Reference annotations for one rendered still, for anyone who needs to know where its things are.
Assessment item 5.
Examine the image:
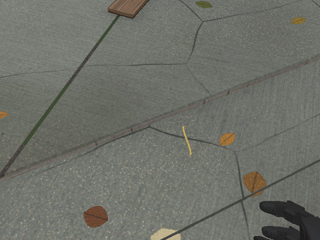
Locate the robot right hand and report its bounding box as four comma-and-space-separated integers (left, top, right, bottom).
253, 200, 320, 240

